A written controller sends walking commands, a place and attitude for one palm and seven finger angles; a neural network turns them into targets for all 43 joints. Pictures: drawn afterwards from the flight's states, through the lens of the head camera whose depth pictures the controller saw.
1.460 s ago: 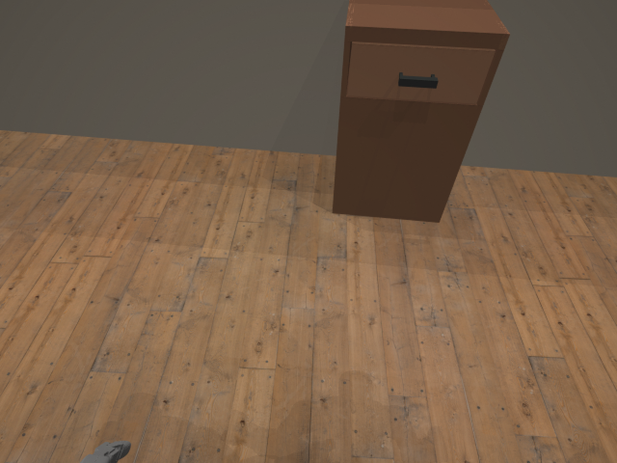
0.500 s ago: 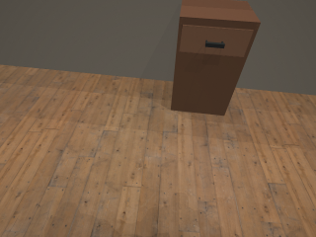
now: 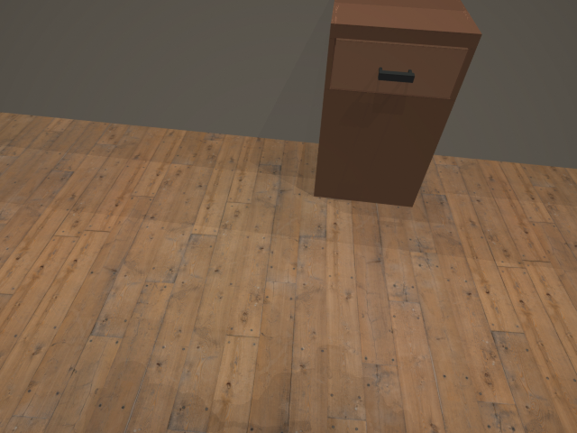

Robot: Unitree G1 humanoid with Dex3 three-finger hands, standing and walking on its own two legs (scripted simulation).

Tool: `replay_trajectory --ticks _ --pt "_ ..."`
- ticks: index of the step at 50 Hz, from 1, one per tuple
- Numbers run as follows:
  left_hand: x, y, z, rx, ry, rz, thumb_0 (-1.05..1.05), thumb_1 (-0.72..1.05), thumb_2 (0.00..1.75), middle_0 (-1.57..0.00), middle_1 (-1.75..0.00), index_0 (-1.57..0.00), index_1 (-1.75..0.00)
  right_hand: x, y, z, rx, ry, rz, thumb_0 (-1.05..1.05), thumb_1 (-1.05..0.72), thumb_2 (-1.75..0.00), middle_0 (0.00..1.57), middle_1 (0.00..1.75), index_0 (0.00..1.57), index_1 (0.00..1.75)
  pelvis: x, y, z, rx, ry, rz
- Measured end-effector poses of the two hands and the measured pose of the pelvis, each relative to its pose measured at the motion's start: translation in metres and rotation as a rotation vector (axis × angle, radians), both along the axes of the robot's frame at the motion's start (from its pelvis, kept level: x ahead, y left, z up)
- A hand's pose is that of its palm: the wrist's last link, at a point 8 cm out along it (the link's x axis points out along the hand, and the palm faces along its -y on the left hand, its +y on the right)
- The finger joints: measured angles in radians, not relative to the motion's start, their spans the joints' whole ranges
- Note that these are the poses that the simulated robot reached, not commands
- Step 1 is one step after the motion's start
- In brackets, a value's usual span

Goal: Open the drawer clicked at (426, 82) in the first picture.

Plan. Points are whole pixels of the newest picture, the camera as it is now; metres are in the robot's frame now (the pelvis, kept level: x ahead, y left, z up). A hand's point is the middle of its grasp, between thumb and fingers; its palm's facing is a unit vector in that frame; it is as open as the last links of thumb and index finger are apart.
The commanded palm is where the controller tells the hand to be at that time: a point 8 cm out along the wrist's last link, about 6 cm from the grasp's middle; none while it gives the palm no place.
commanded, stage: walk to a spot facing it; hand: left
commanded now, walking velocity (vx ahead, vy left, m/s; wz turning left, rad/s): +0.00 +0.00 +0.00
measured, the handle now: (395, 73) +1.29 -0.31 -0.09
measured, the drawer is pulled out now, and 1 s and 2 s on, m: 0.00 0.00 0.00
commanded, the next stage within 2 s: none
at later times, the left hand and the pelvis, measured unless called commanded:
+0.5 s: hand out of the picture +0.06 +0.18 -0.18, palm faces -0.16 -0.95 -0.28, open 7.4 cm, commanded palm none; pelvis -0.01 -0.02 -0.03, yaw -10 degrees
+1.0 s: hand out of the picture +0.11 +0.19 -0.17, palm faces -0.29 -0.93 -0.22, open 7.4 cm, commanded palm none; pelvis +0.05 -0.01 +0.00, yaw -24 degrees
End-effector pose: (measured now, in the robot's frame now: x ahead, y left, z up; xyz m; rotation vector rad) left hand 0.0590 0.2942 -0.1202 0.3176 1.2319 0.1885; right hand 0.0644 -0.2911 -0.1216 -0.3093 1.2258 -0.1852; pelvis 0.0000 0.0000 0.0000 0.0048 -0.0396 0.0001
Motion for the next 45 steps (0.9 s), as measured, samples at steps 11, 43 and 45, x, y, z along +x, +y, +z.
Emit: replay_trajectory --ticks 11,43,45 --pt "0.008 -0.006 -0.003 0.0 0.01 -0.013 0.01 0.9 0.9 -0.2 -0.3 -0.2 -0.3 0.007 0.001 -0.002 0.0 -0.029 -0.025 0.0 -0.91 -0.9 0.2 0.29 0.2 0.3 0.002 -0.001 -0.002 0.002 0.008 -0.039" --pt "0.019 -0.082 -0.004 -0.084 0.108 -0.189 0.01 0.9 0.9 -0.2 -0.3 -0.2 -0.3 -0.035 -0.013 -0.005 0.077 -0.109 -0.325 0.01 -0.91 -0.9 0.2 0.29 0.19 0.3 0.018 -0.027 0.002 0.033 0.078 -0.344" --pt "0.029 -0.077 -0.006 -0.088 0.112 -0.201 0.01 0.9 0.9 -0.2 -0.3 -0.2 -0.3 -0.023 -0.01 -0.001 0.068 -0.132 -0.333 0.01 -0.91 -0.9 0.2 0.29 0.19 0.3 0.026 -0.023 0.002 0.028 0.08 -0.364"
